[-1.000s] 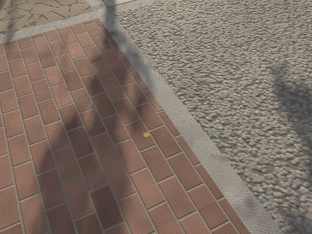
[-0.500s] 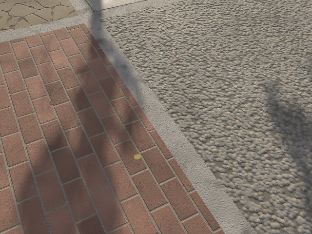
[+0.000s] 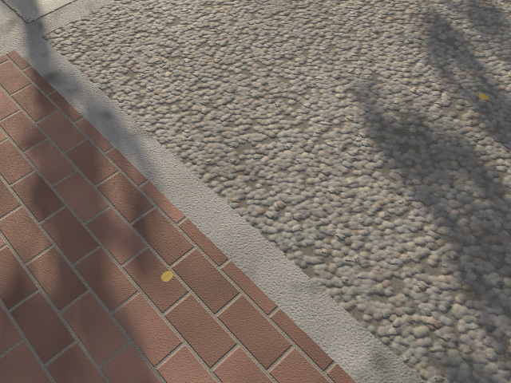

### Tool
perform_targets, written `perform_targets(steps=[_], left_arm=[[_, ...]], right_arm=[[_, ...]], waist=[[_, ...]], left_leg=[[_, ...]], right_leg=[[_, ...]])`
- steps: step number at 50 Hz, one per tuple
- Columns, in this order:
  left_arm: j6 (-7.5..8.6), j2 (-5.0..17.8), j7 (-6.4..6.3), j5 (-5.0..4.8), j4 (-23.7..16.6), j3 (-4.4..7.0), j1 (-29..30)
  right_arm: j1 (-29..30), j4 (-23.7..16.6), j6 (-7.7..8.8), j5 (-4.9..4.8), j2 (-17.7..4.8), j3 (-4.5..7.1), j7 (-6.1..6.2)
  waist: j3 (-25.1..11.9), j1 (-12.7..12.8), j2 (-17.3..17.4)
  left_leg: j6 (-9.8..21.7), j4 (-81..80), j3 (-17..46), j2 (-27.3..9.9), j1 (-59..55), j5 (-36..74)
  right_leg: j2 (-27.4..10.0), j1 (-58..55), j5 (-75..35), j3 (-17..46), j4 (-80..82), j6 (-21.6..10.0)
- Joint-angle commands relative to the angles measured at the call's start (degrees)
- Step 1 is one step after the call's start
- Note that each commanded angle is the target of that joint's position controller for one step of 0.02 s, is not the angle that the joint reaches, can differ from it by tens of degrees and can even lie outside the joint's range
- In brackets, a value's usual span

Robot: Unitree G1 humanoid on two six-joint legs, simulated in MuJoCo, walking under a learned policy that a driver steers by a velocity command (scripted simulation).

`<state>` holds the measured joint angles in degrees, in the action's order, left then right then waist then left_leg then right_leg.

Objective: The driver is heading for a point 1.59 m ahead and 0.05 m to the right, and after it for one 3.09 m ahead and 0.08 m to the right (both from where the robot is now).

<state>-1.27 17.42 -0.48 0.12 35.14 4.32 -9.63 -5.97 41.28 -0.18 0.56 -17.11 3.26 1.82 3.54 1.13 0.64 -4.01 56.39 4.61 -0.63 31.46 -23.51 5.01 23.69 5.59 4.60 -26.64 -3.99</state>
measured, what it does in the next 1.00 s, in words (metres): steps on the spot: left foot, then right foot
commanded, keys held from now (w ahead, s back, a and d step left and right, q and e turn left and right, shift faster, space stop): e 0.22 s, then no key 0.78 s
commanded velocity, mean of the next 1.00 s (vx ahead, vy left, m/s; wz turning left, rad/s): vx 0.01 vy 0.00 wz -0.26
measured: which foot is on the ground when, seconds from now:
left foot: up 0.00-0.18, down 0.20-1.00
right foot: down 0.00-0.20, up 0.22-0.52, down 0.54-1.00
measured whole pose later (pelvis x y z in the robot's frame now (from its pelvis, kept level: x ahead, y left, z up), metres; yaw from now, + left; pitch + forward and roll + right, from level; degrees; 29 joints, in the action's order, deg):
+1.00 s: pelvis +0.03 +0.01 +0.00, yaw -14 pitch -1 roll +0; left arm -0.7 12.7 -0.5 0.8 42.4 1.7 -11.1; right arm -12.0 50.9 0.1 0.6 -15.3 2.2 1.7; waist 1.8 -1.3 -0.1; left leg -3.6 27.4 -0.5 -3.6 11.0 -14.9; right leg 1.8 10.5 17.3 2.5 -29.3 -1.2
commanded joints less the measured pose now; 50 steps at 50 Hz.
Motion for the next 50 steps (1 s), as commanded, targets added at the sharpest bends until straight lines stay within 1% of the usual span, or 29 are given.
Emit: perform_targets(steps=[1,3,6,7,8,9,10,11,12,13,14,15,16,18,21,22,24,25,26,27,28,29,30,31,32,33,36,42,50], left_arm=[[0.23,9.55,-1.17,-0.23,-4.66,2.92,2.13],[-0.2,9.6,-1.28,-0.19,-4.84,2.98,2.22],[-0.74,9.37,-1.04,-0.37,-5.03,2.95,1.81],[-0.94,9.26,-1.02,-0.58,-5.14,2.91,2.03],[-1.22,9.04,-1.11,-0.94,-5.31,2.81,2.72],[-1.43,8.26,-1.25,-1.31,-5.2,2.58,2.16],[-1.45,5.46,-1.24,-1.08,-5.27,1.78,0.14],[-0.85,5.14,-1.04,-1.6,-7.49,1.91,0.8],[-0.11,9.81,-1.05,-0.28,-6.11,3.28,-0.15],[-0.23,11.0,-0.89,-0.7,-4.42,4.02,-1.36],[-0.84,9.45,-1.12,-0.69,-2.65,3.81,-3.17],[-1.33,8.02,-1.29,-0.39,-2.09,3.4,-3.86],[-1.59,6.16,-1.21,-0.49,-1.94,2.8,-3.81],[-1.47,4.3,-1.13,-0.98,-2.88,1.87,-1.19],[-1.18,1.76,-0.74,-0.52,-3.91,0.39,1.79],[-1.12,1.46,-0.52,-0.53,-4.15,0.1,2.45],[-1.06,2.83,-0.29,-0.92,-3.46,0.48,1.51],[-1.0,2.8,-0.17,-0.9,-2.41,0.57,-0.34],[-0.91,2.76,-0.11,-0.6,-1.51,0.54,-1.67],[-0.88,4.46,-0.35,-0.1,-1.86,0.62,-1.85],[-1.04,8.55,-0.99,0.49,-2.43,1.24,-3.19],[-0.98,6.94,-0.67,1.2,-1.57,0.61,0.6],[-0.47,3.22,-0.08,1.1,-2.79,-0.1,2.64],[-0.04,2.15,0.14,1.52,-1.86,-0.46,1.93],[0.3,3.22,0.19,1.49,-1.61,-0.28,1.4],[0.7,3.71,0.28,1.2,-1.31,-0.24,1.47],[1.04,2.58,0.04,0.96,-0.44,-0.78,0.53],[1.13,2.16,-0.1,0.82,0.87,-0.97,0.63],[1.39,1.77,-0.24,0.59,4.35,-0.93,-0.37]], right_arm=[[-4.17,-1.89,0.15,-0.04,-3.92,1.0,0.26],[-2.97,-2.34,0.32,-0.31,-4.26,1.13,-0.01],[-2.46,-2.87,1.16,-0.71,-4.8,1.49,-0.63],[-3.14,-2.78,1.51,-0.8,-4.83,1.65,-0.89],[-4.82,-2.3,1.84,-0.86,-4.71,1.85,-1.17],[-6.67,-1.76,2.03,-0.68,-5.59,2.36,-1.25],[-8.46,-1.96,1.86,0.39,-9.71,3.38,-0.94],[-6.97,-1.42,1.17,2.1,-14.14,4.41,-0.84],[-4.06,-3.7,1.5,2.74,-10.6,3.55,-0.76],[-1.24,-4.6,1.56,2.06,-7.74,2.7,-0.37],[0.75,-4.98,1.5,1.01,-6.41,2.29,-0.23],[0.97,-4.88,1.47,-0.04,-5.51,1.93,-0.12],[0.37,-4.64,1.26,-0.29,-5.13,1.57,0.01],[-1.55,-3.99,0.74,0.0,-5.03,1.49,0.09],[-2.55,-3.25,0.28,-0.07,-6.0,1.7,0.02],[-3.07,-2.93,0.12,-0.23,-6.85,1.93,-0.15],[-4.31,-2.24,-0.18,-0.87,-8.01,2.16,-0.48],[-3.86,-2.03,-0.25,-1.39,-7.84,1.99,-0.58],[-4.8,-1.37,-0.07,-1.93,-6.92,1.6,-0.68],[-7.19,-0.5,0.59,-1.58,-5.91,1.15,-0.89],[-8.14,-1.17,1.55,0.66,-3.52,0.21,-1.48],[-8.27,-1.24,2.11,0.97,-1.09,-0.53,-1.59],[-4.69,-0.93,2.06,1.35,-3.87,-0.17,-1.36],[-2.86,-0.84,2.0,1.16,-4.36,0.04,-1.4],[-2.7,-0.18,1.68,0.82,-4.44,0.13,-1.18],[-3.38,0.0,1.3,0.79,-4.75,0.22,-1.05],[-4.59,1.41,1.14,0.42,-4.12,0.08,-0.93],[-5.45,4.24,1.02,0.25,-4.08,0.18,-0.48],[-6.14,7.78,0.85,-0.03,-4.44,0.29,0.25]], waist=[[-11.45,-1.46,-7.33],[-10.99,-0.83,-8.47],[-10.58,-0.23,-9.82],[-10.5,-0.67,-10.07],[-10.35,-1.91,-10.02],[-10.15,-2.79,-9.1],[-11.01,-2.05,-1.13],[-7.1,0.06,17.49],[-7.08,-0.89,13.41],[-6.8,0.28,8.76],[-6.13,1.2,6.41],[-5.63,0.72,6.41],[-5.29,0.45,6.3],[-5.41,-1.02,7.57],[-7.46,-2.55,10.25],[-7.61,-3.11,11.39],[-7.55,-3.34,11.83],[-7.24,-2.16,11.02],[-6.62,-1.29,9.71],[-7.77,-1.8,7.11],[-11.58,-3.38,-3.37],[-10.75,-5.51,-12.53],[-8.76,-3.09,-8.64],[-7.98,-2.33,-7.43],[-6.78,-1.89,-6.62],[-5.31,-2.04,-6.7],[-4.14,-2.29,-5.46],[-3.59,-2.34,-2.56],[-3.94,-2.39,-1.47]], left_leg=[[-0.9,-6.18,-0.01,1.02,-5.23,3.85],[-0.77,-9.76,0.38,1.52,-6.56,4.78],[0.27,-16.23,0.58,2.32,-8.51,4.06],[0.93,-20.01,0.28,2.59,-10.19,4.85],[1.83,-26.09,-0.54,2.79,-13.65,7.99],[3.14,-32.46,-0.24,1.12,-18.63,11.74],[7.14,-36.92,8.96,-9.93,-24.86,11.46],[16.2,-40.93,23.5,-20.24,-23.39,18.22],[19.8,-40.91,25.7,-22.81,-20.55,20.42],[17.93,-39.5,19.85,-19.58,-19.31,21.87],[15.42,-38.16,14.4,-15.67,-19.4,22.58],[14.81,-37.54,11.94,-14.3,-20.59,24.13],[14.87,-37.36,9.34,-13.07,-20.53,26.77],[15.32,-37.09,6.15,-11.52,-23.02,28.73],[15.51,-35.48,4.25,-11.52,-25.34,30.89],[15.87,-35.28,4.3,-11.95,-24.81,31.81],[16.18,-34.07,5.35,-12.57,-24.59,33.07],[15.47,-32.89,5.02,-12.13,-23.65,33.2],[13.71,-32.12,4.5,-11.25,-21.91,32.1],[10.23,-31.48,3.95,-10.35,-18.12,28.07],[6.06,-25.1,-0.42,-6.27,-13.36,17.84],[2.86,-28.79,-3.78,-3.4,-14.97,6.7],[1.04,-28.91,-3.9,-3.17,-17.71,9.4],[0.61,-29.25,-4.41,-2.82,-18.25,12.49],[0.63,-28.9,-4.81,-2.6,-18.69,13.86],[0.68,-29.32,-4.53,-2.78,-18.79,14.99],[1.1,-30.19,-4.39,-2.99,-19.86,15.99],[0.67,-31.06,-4.45,-3.18,-21.11,16.65],[0.59,-31.38,-4.59,-3.38,-22.29,17.54]], right_leg=[[-12.46,-5.69,0.65,15.67,8.37,-9.67],[-12.14,-5.06,6.04,17.95,8.49,-9.01],[-12.15,-6.9,7.36,21.88,7.08,-8.07],[-11.86,-7.31,6.49,22.82,6.11,-7.51],[-10.89,-6.63,5.84,22.89,4.61,-6.39],[-8.91,-4.37,7.47,21.87,2.35,-4.34],[-4.67,1.74,17.85,16.65,-7.08,-0.87],[4.52,13.03,27.85,3.18,-18.93,2.49],[0.78,12.72,28.51,5.29,-32.19,4.71],[0.46,11.49,25.05,5.57,-37.57,5.4],[0.31,10.98,22.39,4.83,-40.4,6.58],[0.32,12.04,20.01,4.74,-43.0,7.55],[0.35,11.4,19.15,4.06,-43.53,8.25],[-0.23,10.53,17.89,1.74,-37.76,9.18],[-3.38,3.13,19.48,-1.07,-22.59,9.45],[-3.92,0.02,20.6,-2.53,-18.12,9.22],[-3.52,-4.48,17.31,-4.62,-9.45,8.52],[-3.23,-8.09,11.37,-5.42,-1.72,7.52],[-3.04,-12.59,4.06,-5.4,7.08,6.02],[-5.91,-19.36,-2.63,-1.17,8.45,4.23],[-14.64,-26.48,-19.93,7.8,4.56,1.46],[-17.27,-18.58,-16.17,9.07,3.13,-3.76],[-14.33,-15.55,-7.55,7.88,3.98,-3.7],[-12.2,-14.9,-2.43,6.53,4.08,-1.84],[-10.81,-13.84,-0.97,5.47,4.07,-0.69],[-10.72,-12.67,-0.92,5.56,4.28,-0.26],[-9.89,-11.6,-1.12,4.73,3.84,0.36],[-8.94,-11.27,-0.71,4.06,3.7,0.53],[-7.77,-11.76,-2.14,2.56,3.36,0.97]])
